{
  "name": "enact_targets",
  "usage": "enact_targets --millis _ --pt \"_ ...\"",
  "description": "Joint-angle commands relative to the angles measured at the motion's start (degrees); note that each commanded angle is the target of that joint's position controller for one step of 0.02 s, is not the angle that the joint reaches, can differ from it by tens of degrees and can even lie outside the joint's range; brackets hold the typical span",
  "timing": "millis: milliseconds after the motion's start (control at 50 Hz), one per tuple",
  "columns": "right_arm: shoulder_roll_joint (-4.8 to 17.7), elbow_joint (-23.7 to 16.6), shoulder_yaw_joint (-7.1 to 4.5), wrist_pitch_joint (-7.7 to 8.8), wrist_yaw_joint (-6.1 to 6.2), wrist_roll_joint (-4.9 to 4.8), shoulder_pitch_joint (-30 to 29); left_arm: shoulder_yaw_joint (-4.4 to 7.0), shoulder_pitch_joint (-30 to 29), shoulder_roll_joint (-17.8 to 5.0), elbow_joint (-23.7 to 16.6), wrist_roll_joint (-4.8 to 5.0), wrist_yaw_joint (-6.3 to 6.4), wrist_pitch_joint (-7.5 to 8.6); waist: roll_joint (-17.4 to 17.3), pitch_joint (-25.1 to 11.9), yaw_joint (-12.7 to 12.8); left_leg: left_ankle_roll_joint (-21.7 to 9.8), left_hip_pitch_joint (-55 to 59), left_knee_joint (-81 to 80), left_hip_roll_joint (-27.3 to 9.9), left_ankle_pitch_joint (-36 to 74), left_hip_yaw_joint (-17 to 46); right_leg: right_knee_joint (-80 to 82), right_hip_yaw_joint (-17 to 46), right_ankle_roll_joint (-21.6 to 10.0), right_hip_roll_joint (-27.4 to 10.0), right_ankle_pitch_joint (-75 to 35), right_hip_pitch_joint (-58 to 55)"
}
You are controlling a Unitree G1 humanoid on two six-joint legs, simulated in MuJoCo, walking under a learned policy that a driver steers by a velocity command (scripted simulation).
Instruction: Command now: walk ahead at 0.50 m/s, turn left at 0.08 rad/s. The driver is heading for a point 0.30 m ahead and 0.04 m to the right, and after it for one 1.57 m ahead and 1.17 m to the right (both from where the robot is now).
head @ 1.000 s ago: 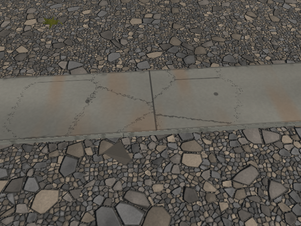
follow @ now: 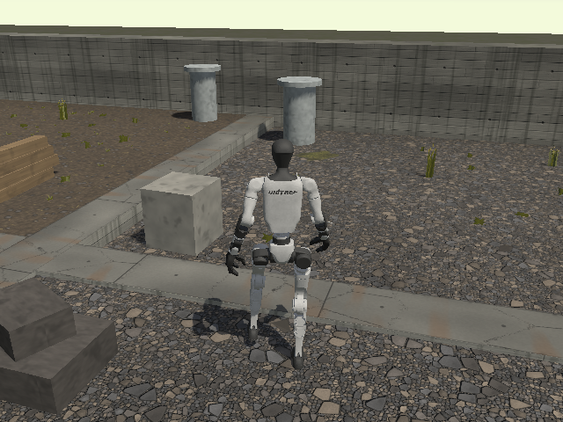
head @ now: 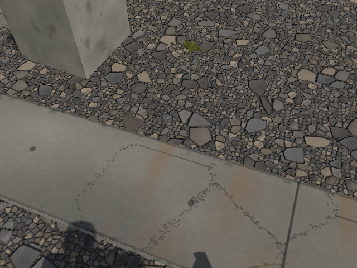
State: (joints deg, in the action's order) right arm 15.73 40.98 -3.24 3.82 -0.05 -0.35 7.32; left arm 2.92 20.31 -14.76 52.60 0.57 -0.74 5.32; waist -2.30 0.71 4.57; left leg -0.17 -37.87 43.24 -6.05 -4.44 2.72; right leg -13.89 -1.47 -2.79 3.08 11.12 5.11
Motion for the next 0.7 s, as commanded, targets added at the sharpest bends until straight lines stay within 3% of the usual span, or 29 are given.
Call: enact_targets --millis 20,80,120,140,160,180,200,220,240,260,280,300,320,340,360,400,420,460,500,540,560,600,660,680,700 --pt "1.8 -4.9 0.07 0.98 -0.64 -0.44 -6.2 1.99 -0.7 -10.3 -3.0 0.57 0.42 0.4 6.3 0.6 0.0 0.5 3.8 -7.8 1.8 7.3 -2.4 5.4 6.7 -8.2 -13.5 -14.4 1.5" --pt "2.4 -6.5 0.01 1.26 -1.43 -0.87 -10.1 1.95 1.9 -10.5 -1.7 0.76 0.36 -0.49 6.8 1.9 0.8 -0.7 3.5 -11.7 2.9 5.5 -2.6 3.3 7.6 -7.6 -15.8 -15.6 -3.2" --pt "3.5 -6.9 -0.29 1.45 -1.84 -0.87 -9.7 2.18 1.8 -11.2 -1.4 0.92 0.52 -1.16 7.8 1.6 -0.6 -2.2 5.4 -13.5 3.5 1.2 -2.8 0.5 7.9 -6.6 -17.3 -19.8 -6.3" --pt "4.6 -6.2 -0.85 1.64 -1.8 -0.31 -6.8 2.19 1.1 -11.5 -1.4 0.83 0.71 -1.57 8.1 0.2 -2.7 -3.1 10.9 -15.3 5.0 0.3 -3.2 -4.0 7.7 -5.6 -16.4 -28.8 -6.3" --pt "6.4 -4.1 -1.93 1.86 -1.59 0.46 0.3 1.96 0.0 -11.2 -1.6 0.88 0.93 -1.92 7.3 -3.8 -6.8 -4.6 21.1 -18.5 6.7 4.0 -4.4 -12.3 6.1 -3.9 -13.7 -38.1 -4.9" --pt "9.7 -2.1 -2.99 2.13 -1.16 1.62 8.5 1.32 -0.8 -9.7 -2.9 0.22 1.05 -1.69 5.7 -10.4 -10.2 -6.8 36.7 -16.7 1.9 17.2 -0.8 -23.9 4.5 -1.2 -10.4 -33.1 3.0" --pt "14.6 -1.4 -3.9 1.52 -0.37 2.96 15.3 -0.42 3.1 -4.3 -4.1 -1.91 0.73 -0.75 -7.2 -19.7 -10.1 -13.1 59.0 -11.0 -14.6 40.1 15.4 -45.2 1.5 3.0 -3.3 1.0 22.7" --pt "12.9 -0.9 -3.42 0.54 -0.66 2.07 16.9 -0.68 9.1 -4.2 -2.2 0.02 0.57 -0.18 -14.1 -29.4 -9.6 -19.6 63.2 -14.7 -22.1 39.6 28.9 -57.3 8.3 4.2 0.2 28.4 29.6" --pt "9.7 -1.6 -2.53 -0.11 -0.68 1.48 13.7 1.17 4.9 -10.1 -2.2 1.77 0.7 -0.5 -6.2 -22.5 -10.1 -17.4 55.0 -16.6 -18.9 35.5 22.1 -61.3 10.0 4.5 -3.2 26.4 32.3" --pt "7.5 -1.9 -1.76 -0.12 -0.47 0.93 9.0 1.26 -0.2 -9.7 -4.1 2.07 0.99 -1.12 -4.9 -14.3 -8.6 -15.1 47.2 -18.2 -15.9 33.2 14.8 -60.0 7.1 4.6 -5.4 23.3 35.0" --pt "5.6 -1.6 -1.14 0.01 -0.55 0.85 5.3 1.32 -1.7 -8.5 -4.0 1.35 1.42 -2.12 -2.0 -9.4 -6.6 -13.6 38.8 -20.9 -13.1 29.8 9.9 -56.9 6.2 5.2 -7.3 19.8 33.5" --pt "4.5 -1.6 -0.92 0.18 -0.58 1.01 2.3 1.63 -1.2 -7.8 -4.0 0.86 1.86 -3.47 -3.0 -7.0 -4.4 -12.5 31.9 -23.7 -11.4 25.8 6.4 -54.2 5.8 5.6 -8.7 17.1 29.8" --pt "5.0 -1.3 -1.18 0.32 -0.52 1.67 0.4 1.67 0.0 -6.8 -4.0 0.76 2.09 -4.71 -4.4 -5.7 -3.0 -12.5 25.9 -26.3 -10.4 24.7 3.5 -54.6 4.7 6.3 -8.4 14.2 25.4" --pt "5.4 -1.9 -1.49 2.53 -0.7 4.76 2.1 -1.03 5.6 -1.0 -3.8 -7.12 -0.55 -1.69 -7.5 -5.9 0.4 -16.5 20.4 -31.4 -11.2 19.2 3.0 -55.4 4.5 5.7 -8.1 10.5 21.8" --pt "4.5 -2.4 -2.1 3.23 -0.76 4.87 0.1 -0.7 6.1 -1.0 -2.3 -6.97 -1.68 -0.7 -3.5 -4.3 -0.2 -16.6 19.0 -33.2 -11.4 13.6 1.4 -55.1 4.2 5.4 -8.1 8.1 21.6" --pt "5.2 -4.6 -2.6 3.77 -0.24 4.44 -4.4 -0.22 4.0 -3.5 -3.2 -4.53 -3.05 -0.15 -1.7 -3.2 -0.2 -14.4 18.2 -34.6 -9.0 5.7 -4.4 -49.2 2.6 4.9 -8.7 1.9 20.9" --pt "6.0 -4.9 -2.92 3.79 0.14 4.03 -4.7 -0.05 1.2 -4.7 -4.7 -4.19 -3.6 -0.27 -1.1 -2.8 -0.6 -13.8 18.8 -34.6 -8.8 5.7 -6.0 -44.5 2.2 5.1 -9.3 0.4 20.3" --pt "7.8 -4.0 -3.95 3.7 0.89 3.95 -1.0 -0.99 -4.1 -4.0 -7.8 -4.05 -4.19 -1.09 -1.4 -2.5 -3.1 -15.2 25.9 -33.6 -11.6 10.9 -5.7 -37.3 2.3 5.5 -10.2 1.9 23.4" --pt "9.6 -3.1 -5.19 3.94 0.87 4.12 2.6 -1.67 -5.6 -3.6 -9.5 -3.82 -3.86 -1.61 -1.2 -2.3 -4.7 -16.8 33.3 -32.5 -14.5 16.2 -5.2 -31.3 2.7 5.2 -10.8 2.7 26.8" --pt "9.8 -3.3 -5.66 4.09 0.77 4.33 2.6 -1.59 -5.9 -4.2 -10.1 -3.9 -3.44 -1.94 -1.8 -2.6 -5.1 -16.8 37.0 -31.9 -15.5 17.0 -5.9 -28.2 1.9 4.5 -10.3 1.8 26.9" --pt "9.6 -3.2 -5.78 3.83 0.84 3.83 3.1 -1.25 -7.2 -5.1 -10.9 -3.92 -3.23 -2.02 -2.4 -2.5 -5.5 -16.5 39.2 -31.8 -16.1 14.8 -5.8 -25.7 1.2 3.9 -9.7 4.4 27.4" --pt "10.2 -3.2 -6.08 3.23 1.65 3.86 4.1 -0.6 -8.9 -6.0 -11.4 -3.68 -2.95 -1.87 -2.3 -2.6 -6.3 -14.5 42.6 -30.9 -15.6 11.2 -7.1 -22.2 0.4 2.8 -8.5 2.5 26.4" --pt "11.0 -3.7 -6.07 1.77 2.8 3.14 2.5 0.95 -10.7 -7.5 -11.2 -1.93 -3.49 -0.88 -0.8 -5.7 -5.1 -9.5 42.7 -25.4 -11.6 7.8 -11.6 -10.4 -2.3 -0.6 -3.5 -11.2 16.4" --pt "11.1 -3.6 -6.1 1.24 2.73 2.81 4.5 1.89 -11.5 -8.9 -11.0 -1.34 -3.68 -0.23 0.6 -8.5 -5.7 -6.9 41.0 -22.0 -8.3 7.3 -14.0 -7.7 -2.0 -2.9 -1.8 -19.4 9.5" --pt "10.2 -4.3 -5.7 0.93 2.34 3.05 4.8 2.92 -10.4 -11.2 -11.5 -1.01 -3.54 0.14 2.0 -12.0 -4.7 -3.6 36.2 -17.2 -5.1 6.2 -17.0 -8.5 1.8 -7.4 -3.7 -30.8 0.8"
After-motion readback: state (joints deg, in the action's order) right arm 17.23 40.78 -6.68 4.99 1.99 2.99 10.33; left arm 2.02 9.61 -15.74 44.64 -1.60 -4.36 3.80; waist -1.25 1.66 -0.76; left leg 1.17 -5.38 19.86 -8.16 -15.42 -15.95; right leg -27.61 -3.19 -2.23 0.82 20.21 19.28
